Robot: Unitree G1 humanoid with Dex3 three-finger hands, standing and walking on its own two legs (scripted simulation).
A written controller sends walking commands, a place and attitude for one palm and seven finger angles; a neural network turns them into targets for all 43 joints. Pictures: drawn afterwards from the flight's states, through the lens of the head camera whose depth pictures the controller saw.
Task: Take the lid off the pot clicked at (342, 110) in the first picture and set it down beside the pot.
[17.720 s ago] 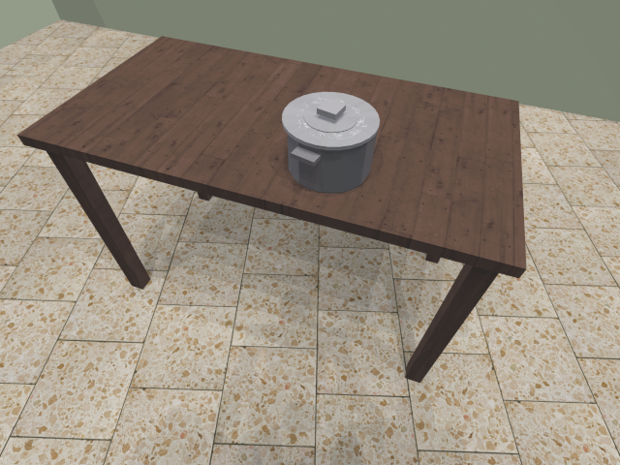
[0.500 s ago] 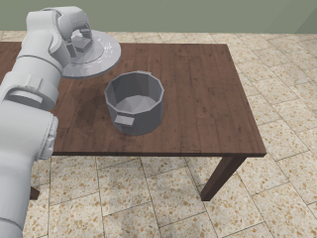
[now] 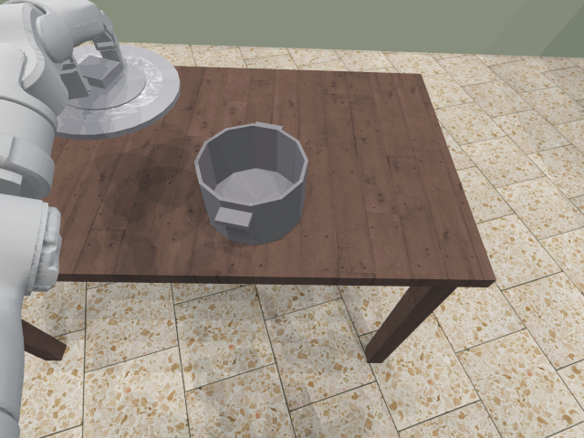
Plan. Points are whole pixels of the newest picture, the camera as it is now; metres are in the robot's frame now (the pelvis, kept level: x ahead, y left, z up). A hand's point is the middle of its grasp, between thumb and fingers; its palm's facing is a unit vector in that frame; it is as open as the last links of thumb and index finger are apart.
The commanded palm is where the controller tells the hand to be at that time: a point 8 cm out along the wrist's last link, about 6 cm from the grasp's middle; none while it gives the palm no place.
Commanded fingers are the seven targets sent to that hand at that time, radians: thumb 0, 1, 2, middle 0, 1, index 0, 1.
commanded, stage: move the lid sideways beside the pot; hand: left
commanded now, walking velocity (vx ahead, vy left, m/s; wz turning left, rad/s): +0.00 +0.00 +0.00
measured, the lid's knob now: (97, 71) +0.54 +0.23 +0.20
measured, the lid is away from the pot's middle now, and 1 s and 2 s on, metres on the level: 0.19 0.22 0.23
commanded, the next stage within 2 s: lower the lid onto the table in 0.62 s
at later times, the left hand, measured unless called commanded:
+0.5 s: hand (35, 85) +0.49 +0.27 +0.22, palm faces -0.33 -0.05 -0.94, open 7.7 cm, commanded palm +0.51 +0.27 +0.29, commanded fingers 0.00 0.70 0.99 -0.97 -1.19 -0.69 -1.04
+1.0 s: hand (55, 90) +0.50 +0.27 +0.20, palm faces -0.36 -0.06 -0.93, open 7.7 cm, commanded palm +0.52 +0.26 +0.27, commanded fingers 0.00 0.70 0.99 -0.97 -1.19 -0.69 -1.04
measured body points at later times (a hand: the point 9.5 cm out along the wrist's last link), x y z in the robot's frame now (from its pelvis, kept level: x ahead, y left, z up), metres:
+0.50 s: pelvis -0.01 +0.01 +0.00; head +0.06 +0.01 +0.44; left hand +0.50 +0.27 +0.27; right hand +0.04 -0.27 -0.12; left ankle +0.00 +0.05 -0.74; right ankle -0.03 -0.13 -0.74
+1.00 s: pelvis +0.00 +0.01 +0.00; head +0.08 +0.02 +0.44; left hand +0.51 +0.27 +0.25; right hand +0.03 -0.27 -0.12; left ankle -0.01 +0.05 -0.74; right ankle -0.03 -0.13 -0.74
